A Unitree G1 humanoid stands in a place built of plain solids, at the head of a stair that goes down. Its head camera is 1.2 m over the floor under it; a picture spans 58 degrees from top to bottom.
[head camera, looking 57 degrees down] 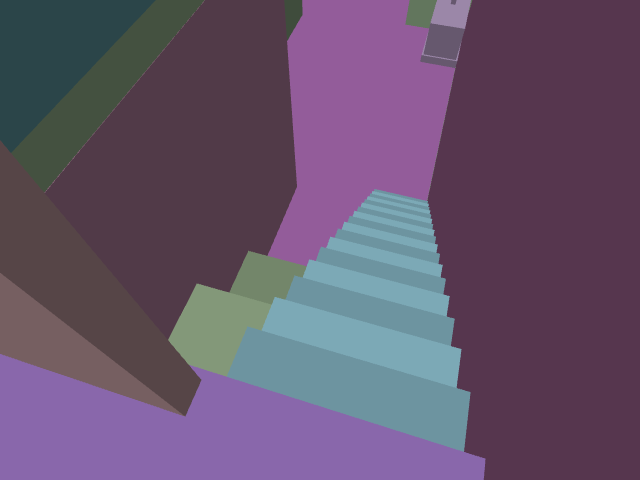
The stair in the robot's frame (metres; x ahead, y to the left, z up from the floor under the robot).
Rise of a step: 0.21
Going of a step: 0.22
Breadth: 0.76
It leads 17 degrees to the right of straight ahead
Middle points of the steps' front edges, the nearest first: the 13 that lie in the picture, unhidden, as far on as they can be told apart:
0.24 -0.05 0.00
0.45 -0.11 -0.21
0.66 -0.18 -0.41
0.87 -0.24 -0.62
1.08 -0.31 -0.83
1.29 -0.37 -1.04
1.51 -0.43 -1.24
1.72 -0.50 -1.45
1.93 -0.56 -1.66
2.14 -0.62 -1.87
2.35 -0.69 -2.07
2.56 -0.75 -2.28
2.77 -0.82 -2.49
